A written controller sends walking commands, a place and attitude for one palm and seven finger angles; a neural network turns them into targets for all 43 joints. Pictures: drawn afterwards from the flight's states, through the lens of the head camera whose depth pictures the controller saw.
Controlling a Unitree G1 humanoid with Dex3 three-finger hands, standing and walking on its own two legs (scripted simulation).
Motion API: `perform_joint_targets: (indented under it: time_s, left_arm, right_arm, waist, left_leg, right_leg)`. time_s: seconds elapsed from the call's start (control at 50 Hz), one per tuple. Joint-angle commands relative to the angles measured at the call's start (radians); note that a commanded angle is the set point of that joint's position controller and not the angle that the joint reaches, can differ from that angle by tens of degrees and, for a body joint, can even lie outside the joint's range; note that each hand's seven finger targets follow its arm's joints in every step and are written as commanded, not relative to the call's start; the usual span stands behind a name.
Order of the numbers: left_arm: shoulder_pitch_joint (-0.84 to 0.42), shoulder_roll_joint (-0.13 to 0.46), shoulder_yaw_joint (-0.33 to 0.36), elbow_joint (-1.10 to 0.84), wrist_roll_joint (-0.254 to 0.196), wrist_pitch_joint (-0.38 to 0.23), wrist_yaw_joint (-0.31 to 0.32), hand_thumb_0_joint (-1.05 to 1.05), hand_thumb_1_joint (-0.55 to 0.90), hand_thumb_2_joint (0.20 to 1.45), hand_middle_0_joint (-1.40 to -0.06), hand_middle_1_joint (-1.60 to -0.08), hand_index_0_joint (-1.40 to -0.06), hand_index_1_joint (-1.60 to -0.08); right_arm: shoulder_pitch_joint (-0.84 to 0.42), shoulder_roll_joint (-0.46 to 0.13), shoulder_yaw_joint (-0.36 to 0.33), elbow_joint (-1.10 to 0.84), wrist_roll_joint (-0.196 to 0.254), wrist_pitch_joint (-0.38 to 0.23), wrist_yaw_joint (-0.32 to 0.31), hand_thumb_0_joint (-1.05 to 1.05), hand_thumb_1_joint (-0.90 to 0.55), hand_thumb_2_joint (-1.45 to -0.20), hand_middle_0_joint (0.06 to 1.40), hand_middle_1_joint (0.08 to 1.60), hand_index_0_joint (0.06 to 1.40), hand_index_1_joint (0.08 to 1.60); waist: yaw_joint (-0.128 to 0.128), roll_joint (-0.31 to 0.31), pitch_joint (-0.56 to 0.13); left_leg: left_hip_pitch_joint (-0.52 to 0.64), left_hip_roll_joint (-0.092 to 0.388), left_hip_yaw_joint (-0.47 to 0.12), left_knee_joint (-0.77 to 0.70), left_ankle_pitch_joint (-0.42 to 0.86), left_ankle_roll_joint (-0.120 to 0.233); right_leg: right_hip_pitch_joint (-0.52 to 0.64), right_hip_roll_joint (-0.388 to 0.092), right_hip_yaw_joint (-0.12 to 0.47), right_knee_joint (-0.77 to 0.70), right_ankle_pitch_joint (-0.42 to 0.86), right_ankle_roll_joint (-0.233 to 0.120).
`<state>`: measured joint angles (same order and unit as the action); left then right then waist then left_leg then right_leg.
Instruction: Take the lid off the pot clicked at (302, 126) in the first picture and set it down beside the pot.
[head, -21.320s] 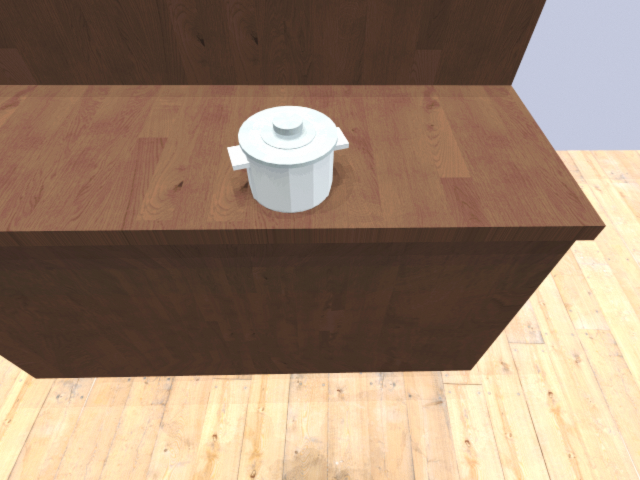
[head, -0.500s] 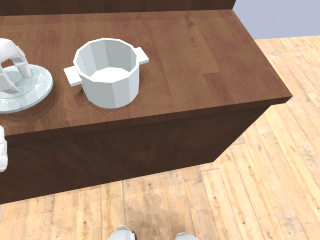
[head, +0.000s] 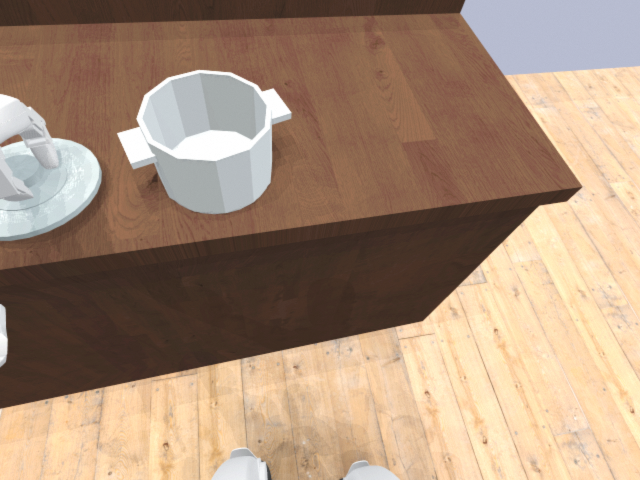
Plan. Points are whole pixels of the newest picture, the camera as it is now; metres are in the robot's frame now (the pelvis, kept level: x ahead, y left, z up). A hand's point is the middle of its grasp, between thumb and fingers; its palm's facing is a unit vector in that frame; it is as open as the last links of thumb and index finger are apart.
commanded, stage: open the fingers wide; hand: left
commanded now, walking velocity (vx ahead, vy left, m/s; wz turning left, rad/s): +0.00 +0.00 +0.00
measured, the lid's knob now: (18, 172) +0.50 +0.33 +0.05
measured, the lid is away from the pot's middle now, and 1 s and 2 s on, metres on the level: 0.23 0.25 0.25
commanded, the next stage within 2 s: raise the empty hand in 1.04 s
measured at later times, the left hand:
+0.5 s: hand out of the picture +0.46 +0.34 +0.09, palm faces -0.43 -0.13 -0.89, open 8.0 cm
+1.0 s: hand out of the picture +0.48 +0.33 +0.09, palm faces -0.41 -0.12 -0.91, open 10.9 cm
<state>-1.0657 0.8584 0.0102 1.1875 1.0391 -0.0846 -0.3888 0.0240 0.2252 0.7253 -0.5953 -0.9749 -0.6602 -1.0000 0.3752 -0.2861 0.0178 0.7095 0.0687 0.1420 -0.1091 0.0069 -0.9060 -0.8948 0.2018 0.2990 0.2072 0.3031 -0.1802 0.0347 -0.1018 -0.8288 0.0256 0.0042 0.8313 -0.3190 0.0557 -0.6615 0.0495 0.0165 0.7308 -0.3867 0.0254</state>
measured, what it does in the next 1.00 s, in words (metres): stands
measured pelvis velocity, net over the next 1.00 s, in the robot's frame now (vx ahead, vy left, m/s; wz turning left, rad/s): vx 0.00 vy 0.01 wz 0.00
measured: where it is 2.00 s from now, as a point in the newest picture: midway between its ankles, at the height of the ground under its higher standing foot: outside the picture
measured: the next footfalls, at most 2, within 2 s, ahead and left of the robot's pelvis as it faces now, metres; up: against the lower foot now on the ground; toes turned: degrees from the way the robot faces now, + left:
none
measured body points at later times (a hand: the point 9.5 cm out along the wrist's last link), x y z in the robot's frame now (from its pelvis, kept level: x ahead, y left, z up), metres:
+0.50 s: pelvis +0.00 +0.00 +0.00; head +0.09 +0.03 +0.44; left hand +0.48 +0.34 +0.14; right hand +0.01 -0.29 -0.11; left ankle +0.04 +0.08 -0.70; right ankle -0.03 -0.15 -0.70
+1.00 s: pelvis +0.00 +0.01 +0.00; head +0.10 +0.03 +0.44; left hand +0.50 +0.33 +0.14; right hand -0.01 -0.28 -0.11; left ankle +0.04 +0.08 -0.70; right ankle -0.03 -0.15 -0.70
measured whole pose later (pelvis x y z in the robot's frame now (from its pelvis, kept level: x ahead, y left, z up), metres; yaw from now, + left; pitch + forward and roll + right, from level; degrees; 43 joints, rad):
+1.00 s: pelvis +0.00 +0.01 +0.00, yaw +0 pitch +18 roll -4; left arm -1.07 0.84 -0.02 1.19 1.04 -0.07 -0.31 0.00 -0.02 0.72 -0.40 -0.81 -0.40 -0.81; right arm 0.37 -0.28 0.02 0.70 0.07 0.18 -0.09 0.01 -0.91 -0.89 0.20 0.30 0.21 0.30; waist -0.17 0.04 -0.10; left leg -0.82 0.02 0.01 0.83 -0.32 0.06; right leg -0.66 0.04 0.02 0.73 -0.39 0.03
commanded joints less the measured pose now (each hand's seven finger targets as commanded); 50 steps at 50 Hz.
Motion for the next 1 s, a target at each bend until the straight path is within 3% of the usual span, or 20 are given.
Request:
perform_joint_targets:
  time_s: [0.0, 0.04, 0.06, 0.08, 0.12, 0.16, 0.24, 0.28, 0.32, 0.38, 0.46, 0.52, 0.58, 0.66, 0.74, 0.78, 0.84, 0.9, 0.96, 0.98]
  left_arm:
    - [-0.410, 0.332, 0.089, -0.276, 0.010, -0.041, 0.094, 0.000, 0.593, 0.858, -0.740, -1.080, -0.788, -1.088]
    - [-0.457, 0.310, 0.062, -0.272, -0.002, -0.017, 0.117, 0.000, 0.566, 0.833, -0.714, -1.076, -0.760, -1.083]
    - [-0.469, 0.340, 0.084, -0.308, -0.013, -0.020, 0.125, 0.000, 0.551, 0.823, -0.702, -1.072, -0.746, -1.079]
    - [-0.489, 0.423, 0.142, -0.316, -0.002, -0.015, 0.141, 0.000, 0.536, 0.814, -0.690, -1.069, -0.733, -1.075]
    - [-0.498, 0.380, 0.108, -0.322, -0.005, -0.003, 0.151, 0.000, 0.504, 0.799, -0.666, -1.060, -0.706, -1.066]
    - [-0.515, 0.281, 0.033, -0.322, -0.020, 0.004, 0.144, 0.000, 0.470, 0.788, -0.644, -1.048, -0.682, -1.054]
    - [-0.489, 0.263, 0.007, -0.212, -0.025, 0.040, 0.132, 0.000, 0.396, 0.778, -0.604, -1.018, -0.636, -1.023]
    - [-0.525, 0.298, 0.027, -0.264, -0.025, 0.025, 0.118, 0.000, 0.359, 0.774, -0.584, -1.001, -0.614, -1.005]
    - [-0.506, 0.253, -0.011, -0.230, -0.026, 0.026, 0.104, 0.000, 0.322, 0.769, -0.565, -0.984, -0.592, -0.988]
    - [-0.501, 0.311, 0.032, -0.247, -0.026, 0.006, 0.097, 0.000, 0.270, 0.755, -0.534, -0.962, -0.557, -0.966]
    - [-0.453, 0.237, -0.006, -0.214, -0.031, -0.003, 0.090, 0.000, 0.203, 0.731, -0.491, -0.937, -0.509, -0.940]
    - [-0.439, 0.239, -0.008, -0.170, -0.015, 0.007, 0.096, 0.000, 0.150, 0.719, -0.461, -0.915, -0.474, -0.917]
    - [-0.458, 0.279, 0.024, -0.208, -0.015, 0.006, 0.097, 0.000, 0.094, 0.711, -0.433, -0.888, -0.442, -0.889]
    - [-0.476, 0.209, -0.020, -0.222, -0.027, 0.010, 0.093, 0.000, 0.018, 0.707, -0.397, -0.848, -0.401, -0.848]
    - [-0.485, 0.293, 0.035, -0.202, -0.013, 0.013, 0.102, 0.000, -0.041, 0.706, -0.372, -0.815, -0.372, -0.815]
    - [-0.480, 0.333, 0.064, -0.215, -0.004, 0.006, 0.112, 0.000, -0.043, 0.711, -0.375, -0.811, -0.375, -0.811]
    - [-0.454, 0.273, 0.023, -0.174, 0.002, 0.021, 0.118, 0.000, -0.048, 0.720, -0.379, -0.803, -0.379, -0.803]
    - [-0.427, 0.305, 0.054, -0.180, 0.006, 0.021, 0.120, 0.000, -0.054, 0.733, -0.385, -0.792, -0.385, -0.792]
    - [-0.435, 0.231, 0.011, -0.216, -0.015, 0.020, 0.107, 0.000, -0.061, 0.747, -0.391, -0.779, -0.391, -0.779]
    - [-0.441, 0.281, 0.042, -0.212, -0.004, 0.024, 0.110, 0.000, -0.063, 0.752, -0.393, -0.775, -0.393, -0.775]
  right_arm:
    - [0.092, -0.185, -0.064, -0.063, -0.001, 0.018, -0.011, 0.000, -0.900, -0.900, 0.200, 0.300, 0.200, 0.300]
    - [0.093, -0.194, -0.070, -0.059, 0.004, 0.021, -0.004, 0.000, -0.900, -0.900, 0.200, 0.300, 0.200, 0.300]
    - [0.088, -0.196, -0.064, -0.065, 0.005, 0.017, -0.008, 0.000, -0.900, -0.900, 0.200, 0.300, 0.200, 0.300]
    - [0.093, -0.203, -0.067, -0.062, 0.004, 0.019, -0.009, 0.000, -0.900, -0.900, 0.200, 0.300, 0.200, 0.300]
    - [0.090, -0.194, -0.066, -0.069, 0.007, 0.017, -0.011, 0.000, -0.900, -0.900, 0.200, 0.300, 0.200, 0.300]
    - [0.088, -0.189, -0.063, -0.056, 0.009, 0.007, -0.011, 0.000, -0.900, -0.900, 0.200, 0.300, 0.200, 0.300]
    - [0.089, -0.200, -0.061, -0.045, 0.009, 0.005, -0.013, 0.000, -0.900, -0.900, 0.200, 0.300, 0.200, 0.300]
    - [0.088, -0.198, -0.060, -0.046, 0.007, -0.001, -0.020, 0.000, -0.900, -0.900, 0.200, 0.300, 0.200, 0.300]
    - [0.087, -0.196, -0.057, -0.045, 0.008, -0.004, -0.023, 0.000, -0.900, -0.900, 0.200, 0.300, 0.200, 0.300]
    - [0.084, -0.199, -0.055, -0.044, 0.008, -0.008, -0.029, 0.000, -0.900, -0.900, 0.200, 0.300, 0.200, 0.300]
    - [0.089, -0.192, -0.055, -0.046, 0.010, -0.007, -0.025, 0.000, -0.900, -0.900, 0.200, 0.300, 0.200, 0.300]
    - [0.096, -0.199, -0.060, -0.046, 0.007, 0.005, -0.017, 0.000, -0.900, -0.900, 0.200, 0.300, 0.200, 0.300]
    - [0.102, -0.199, -0.064, -0.053, 0.004, 0.010, -0.013, 0.000, -0.900, -0.900, 0.200, 0.300, 0.200, 0.300]
    - [0.113, -0.196, -0.067, -0.048, 0.005, 0.011, -0.010, 0.000, -0.900, -0.900, 0.200, 0.300, 0.200, 0.300]
    - [0.114, -0.200, -0.067, -0.049, 0.005, 0.018, -0.011, 0.000, -0.900, -0.900, 0.200, 0.300, 0.200, 0.300]
    - [0.117, -0.197, -0.063, -0.054, 0.005, 0.017, -0.013, 0.000, -0.900, -0.900, 0.200, 0.300, 0.200, 0.300]
    - [0.119, -0.195, -0.064, -0.053, 0.005, 0.020, -0.004, 0.000, -0.900, -0.900, 0.200, 0.300, 0.200, 0.300]
    - [0.117, -0.194, -0.064, -0.065, 0.004, 0.026, -0.002, 0.000, -0.900, -0.900, 0.200, 0.300, 0.200, 0.300]
    - [0.120, -0.189, -0.068, -0.064, 0.005, 0.026, 0.001, 0.000, -0.900, -0.900, 0.200, 0.300, 0.200, 0.300]
    - [0.119, -0.196, -0.072, -0.063, 0.004, 0.032, 0.004, 0.000, -0.900, -0.900, 0.200, 0.300, 0.200, 0.300]
  waist:
    - [0.030, 0.187, -0.453]
    - [0.017, 0.186, -0.406]
    - [0.029, 0.196, -0.425]
    - [0.034, 0.200, -0.483]
    - [0.027, 0.225, -0.508]
    - [0.014, 0.229, -0.485]
    - [-0.004, 0.146, -0.395]
    - [0.009, 0.191, -0.465]
    - [-0.005, 0.171, -0.424]
    - [0.008, 0.160, -0.440]
    - [0.011, 0.169, -0.389]
    - [0.007, 0.154, -0.360]
    - [0.019, 0.155, -0.446]
    - [0.009, 0.155, -0.429]
    - [0.010, 0.144, -0.435]
    - [0.023, 0.167, -0.472]
    - [0.019, 0.166, -0.414]
    - [0.032, 0.172, -0.447]
    - [0.023, 0.160, -0.452]
    - [0.026, 0.168, -0.467]
  left_leg:
    - [0.610, -0.013, -0.043, -0.035, 0.455, 0.003]
    - [0.602, -0.010, -0.047, -0.062, 0.342, 0.003]
    - [0.612, -0.011, -0.043, -0.067, 0.347, 0.006]
    - [0.632, -0.009, -0.049, -0.065, 0.347, 0.005]
    - [0.660, -0.015, -0.051, -0.060, 0.376, 0.003]
    - [0.695, -0.006, -0.057, -0.064, 0.387, 0.001]
    - [0.612, -0.013, -0.057, -0.087, 0.226, 0.008]
    - [0.647, -0.017, -0.049, -0.077, 0.285, 0.008]
    - [0.627, -0.019, -0.047, -0.073, 0.277, 0.009]
    - [0.621, -0.015, -0.047, -0.072, 0.296, 0.011]
    - [0.622, -0.014, -0.049, -0.064, 0.363, 0.006]
    - [0.594, -0.013, -0.058, -0.067, 0.308, 0.000]
    - [0.616, -0.016, -0.047, -0.059, 0.351, 0.004]
    - [0.643, -0.011, -0.058, -0.062, 0.370, 0.004]
    - [0.611, -0.017, -0.054, -0.063, 0.320, 0.006]
    - [0.623, -0.018, -0.049, -0.059, 0.363, 0.004]
    - [0.609, -0.016, -0.055, -0.064, 0.361, -0.002]
    - [0.617, -0.018, -0.048, -0.056, 0.409, -0.004]
    - [0.646, -0.015, -0.041, -0.053, 0.463, 0.001]
    - [0.651, -0.013, -0.047, -0.057, 0.435, -0.003]
  right_leg:
    - [-0.102, 0.046, -0.069, -0.078, 0.256, -0.060]
    - [-0.127, 0.042, -0.070, -0.096, 0.197, -0.062]
    - [-0.106, 0.040, -0.072, -0.093, 0.194, -0.064]
    - [-0.084, 0.039, -0.063, -0.089, 0.208, -0.062]
    - [-0.087, 0.038, -0.066, -0.089, 0.223, -0.063]
    - [-0.124, 0.039, -0.076, -0.095, 0.198, -0.061]
    - [-0.123, 0.036, -0.070, -0.117, 0.151, -0.060]
    - [-0.092, 0.034, -0.064, -0.107, 0.189, -0.061]
    - [-0.109, 0.035, -0.067, -0.111, 0.189, -0.059]
    - [-0.089, 0.034, -0.063, -0.104, 0.202, -0.058]
    - [-0.128, 0.038, -0.076, -0.094, 0.200, -0.063]
    - [-0.157, 0.038, -0.077, -0.094, 0.167, -0.065]
    - [-0.107, 0.038, -0.069, -0.087, 0.206, -0.062]
    - [-0.142, 0.041, -0.080, -0.090, 0.190, -0.064]
    - [-0.120, 0.040, -0.070, -0.094, 0.191, -0.061]
    - [-0.099, 0.041, -0.065, -0.086, 0.213, -0.062]
    - [-0.133, 0.044, -0.075, -0.089, 0.196, -0.066]
    - [-0.103, 0.046, -0.073, -0.083, 0.228, -0.067]
    - [-0.107, 0.047, -0.078, -0.087, 0.248, -0.064]
    - [-0.107, 0.046, -0.070, -0.092, 0.234, -0.061]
